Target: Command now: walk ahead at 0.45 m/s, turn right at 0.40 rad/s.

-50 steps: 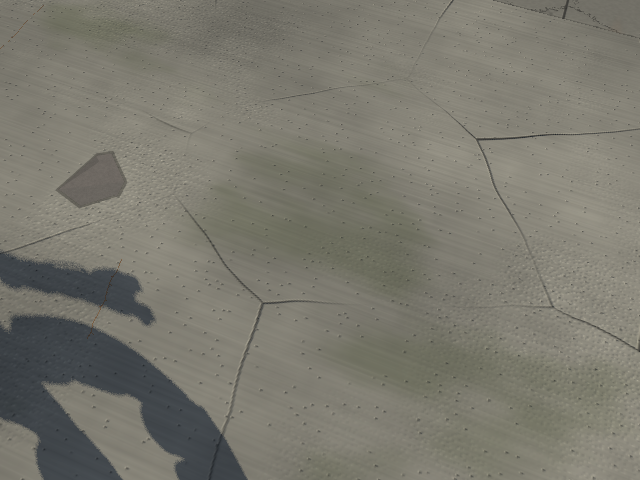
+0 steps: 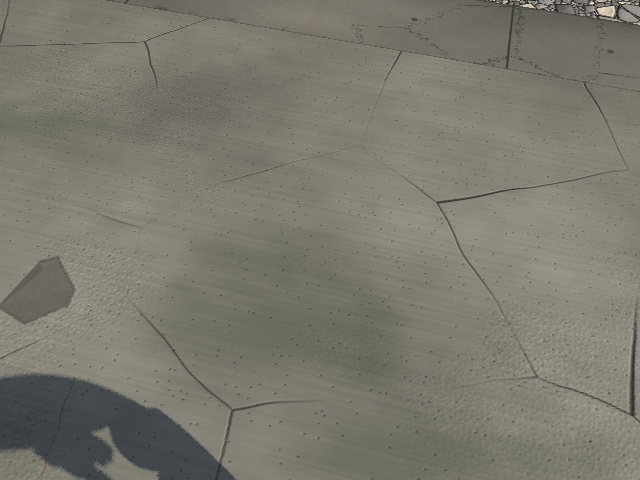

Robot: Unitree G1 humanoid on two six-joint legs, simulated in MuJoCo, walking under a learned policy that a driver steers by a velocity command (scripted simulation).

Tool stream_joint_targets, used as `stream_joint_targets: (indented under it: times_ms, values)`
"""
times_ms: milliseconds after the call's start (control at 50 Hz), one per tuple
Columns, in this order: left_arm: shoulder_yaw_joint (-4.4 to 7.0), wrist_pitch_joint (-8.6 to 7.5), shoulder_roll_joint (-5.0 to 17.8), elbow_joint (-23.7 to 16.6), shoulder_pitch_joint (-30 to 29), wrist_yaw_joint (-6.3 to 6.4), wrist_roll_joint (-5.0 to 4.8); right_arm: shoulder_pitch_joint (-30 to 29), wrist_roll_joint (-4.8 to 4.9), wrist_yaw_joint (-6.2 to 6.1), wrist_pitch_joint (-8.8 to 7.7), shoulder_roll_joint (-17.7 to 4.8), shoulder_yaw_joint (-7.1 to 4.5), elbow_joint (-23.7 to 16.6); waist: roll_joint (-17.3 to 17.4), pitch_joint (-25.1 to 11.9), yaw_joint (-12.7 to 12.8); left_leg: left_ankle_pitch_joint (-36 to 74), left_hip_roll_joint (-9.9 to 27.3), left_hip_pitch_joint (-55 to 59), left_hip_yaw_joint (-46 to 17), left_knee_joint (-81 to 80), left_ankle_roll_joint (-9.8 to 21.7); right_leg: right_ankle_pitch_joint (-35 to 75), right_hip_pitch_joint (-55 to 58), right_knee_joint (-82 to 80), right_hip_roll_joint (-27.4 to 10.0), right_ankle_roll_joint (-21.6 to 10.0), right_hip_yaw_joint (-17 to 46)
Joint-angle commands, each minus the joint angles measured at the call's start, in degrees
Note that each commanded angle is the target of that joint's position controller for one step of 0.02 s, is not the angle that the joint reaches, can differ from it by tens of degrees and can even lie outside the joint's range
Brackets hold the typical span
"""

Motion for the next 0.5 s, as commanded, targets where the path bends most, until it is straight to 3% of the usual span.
stream_joint_targets:
  times_ms: [20, 80, 120, 160, 180, 200, 220, 240, 260, 280, 300, 320, 340, 380, 420, 500]
  values:
    - [-0.94, -0.71, 0.2, -7.0, -10.5, -0.83, 0.32, 0.1, 0.38, -0.87, -0.81, -9.8, -1.76, -2.2, 6.0, 7.0, -1.1, 19.3, 14.5, -5.9, -2.0, -6.4, 5.4, 6.4, -0.7, -8.3, 0.4, 0.2, -4.0]
    - [-1.13, -0.78, 0.5, -9.5, -13.5, -2.01, 0.05, 1.7, 0.98, -0.84, -0.19, -10.2, -1.84, -1.3, 5.7, 8.2, -1.1, 25.2, 16.5, -0.7, 0.5, -3.9, 5.0, 3.8, -0.8, -12.5, 1.1, -1.8, -5.8]
    - [-0.52, -0.86, 2.0, -10.8, -12.9, -2.85, -0.04, 0.2, 1.05, -1.01, 0.52, -11.7, -2.20, -1.9, 7.2, 6.1, 0.9, 42.9, 17.5, 2.9, 2.5, 2.0, 4.0, -1.0, 2.8, -13.5, 3.4, -4.0, -8.4]
    - [1.15, -0.47, 5.0, -10.1, -5.6, -3.16, -0.18, -1.1, 0.81, -1.65, 1.60, -13.5, -2.72, -2.8, 10.0, 0.0, 5.6, 62.8, 17.8, 4.8, 4.0, 14.6, 2.8, -6.5, 12.7, -12.2, 7.4, -6.4, -11.2]
    - [2.74, -0.22, 7.8, -8.1, 3.3, -2.88, -0.29, -2.4, 0.85, -1.84, 2.10, -14.2, -2.81, -3.4, 9.8, -4.9, 10.3, 64.4, 16.6, 0.9, 4.6, 26.2, 1.7, -5.3, 24.9, -14.6, 9.4, -8.3, -11.2]
    - [4.62, 0.37, 11.7, -6.2, 12.6, -1.74, -0.14, -2.7, 0.70, -1.97, 1.85, -14.1, -2.56, -4.6, 6.1, -9.6, 14.6, 50.9, 14.4, -12.7, 4.3, 42.4, -0.4, -6.3, 42.5, -16.4, 5.5, -11.0, -2.3]
    - [5.28, 0.38, 16.6, -6.3, 14.1, -1.03, 0.02, 3.9, -0.67, -0.42, 0.21, -4.4, 0.31, -7.1, -10.4, -16.7, 7.5, -9.2, 2.5, -39.3, 0.7, 66.3, -4.0, -16.0, 64.0, -19.8, -11.4, -22.1, 30.8]
    - [4.17, 0.16, 13.2, -6.8, 16.3, -0.69, 0.63, -1.5, 1.63, 0.59, -2.79, -8.0, -0.04, -8.5, -6.6, -23.6, 10.7, -16.2, -0.6, -46.1, -12.8, 75.0, -2.8, -23.9, 66.8, -31.1, -15.3, -24.3, 47.5]
    - [3.44, -0.37, 10.1, -6.4, 13.8, -0.50, 1.09, -8.0, 3.75, 0.87, -4.08, -11.6, -1.13, -10.8, -4.5, -14.3, 11.2, -11.0, 3.1, -51.5, -13.8, 73.8, -1.1, -20.9, 61.0, -32.8, -13.1, -20.1, 38.4]
    - [2.71, -0.91, 7.9, -7.3, 8.9, -0.53, 0.73, -9.2, 3.51, 0.50, -4.52, -11.5, -0.94, -11.2, 1.4, -8.9, 8.1, -5.3, 6.2, -49.1, -13.1, 68.3, -0.2, -14.7, 50.6, -33.3, -10.9, -17.8, 29.7]
    - [2.06, -1.29, 6.0, -8.5, 4.3, -0.70, 0.98, -9.1, 2.30, -0.11, -4.16, -11.4, -1.33, -10.4, 4.9, -5.4, 5.3, -2.9, 8.3, -44.7, -12.2, 63.5, -0.6, -8.0, 41.0, -34.1, -8.7, -16.2, 23.6]
    - [1.52, -1.59, 4.7, -9.3, 1.9, -0.63, 1.75, -7.3, 1.64, -0.33, -3.17, -11.7, -1.81, -10.0, 4.1, -4.2, 2.9, -1.4, 10.1, -39.9, -12.5, 60.9, -1.0, -3.3, 34.4, -35.4, -7.0, -15.6, 19.4]
    - [1.31, -1.69, 4.4, -9.4, 1.2, -0.64, 1.88, -6.1, 1.34, -0.33, -2.17, -11.2, -1.95, -10.0, 3.0, -3.5, 1.7, -1.0, 10.9, -37.3, -12.3, 58.8, -1.5, -1.6, 30.4, -36.5, -6.0, -15.5, 17.3]
    - [1.34, -2.18, 5.3, -8.4, 2.8, -0.46, 1.42, -6.4, 0.56, -0.56, -0.72, -9.4, -1.70, -10.6, 1.7, -1.9, 1.1, 0.7, 11.5, -36.3, -10.8, 54.0, -3.1, 2.6, 25.2, -38.3, -5.1, -15.6, 12.9]
    - [1.62, -2.45, 6.9, -7.4, 5.2, 0.17, 1.42, -10.7, 0.02, -0.95, -0.05, -9.0, -1.48, -12.4, 1.1, 0.0, 2.3, 6.8, 11.6, -39.1, -9.9, 47.4, -4.6, 5.1, 23.8, -39.5, -4.1, -15.1, 9.6]
    - [1.31, -2.31, 7.4, -6.1, 8.4, 0.84, 1.25, -17.0, 0.74, -0.27, -0.46, -7.9, -0.85, -13.5, 0.2, 0.7, 5.7, 23.3, 10.2, -39.5, -8.2, 31.1, -3.6, 4.4, 27.4, -39.5, -1.8, -10.8, 3.1]
Velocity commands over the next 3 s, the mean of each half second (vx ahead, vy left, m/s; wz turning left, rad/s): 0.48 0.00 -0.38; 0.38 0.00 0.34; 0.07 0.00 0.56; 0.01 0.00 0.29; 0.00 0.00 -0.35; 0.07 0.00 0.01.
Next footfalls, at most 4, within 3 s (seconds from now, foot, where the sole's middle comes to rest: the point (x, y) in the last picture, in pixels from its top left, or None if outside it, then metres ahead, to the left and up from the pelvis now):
0.20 right None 0.29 -0.14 -0.78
0.76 left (300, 420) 0.64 0.01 -0.78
1.22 right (383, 362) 0.77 -0.19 -0.78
1.64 left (283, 422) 0.63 0.05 -0.78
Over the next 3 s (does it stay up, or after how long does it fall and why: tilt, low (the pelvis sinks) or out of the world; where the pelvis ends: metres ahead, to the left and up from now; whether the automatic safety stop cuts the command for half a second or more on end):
stays up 0.65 -0.12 -0.01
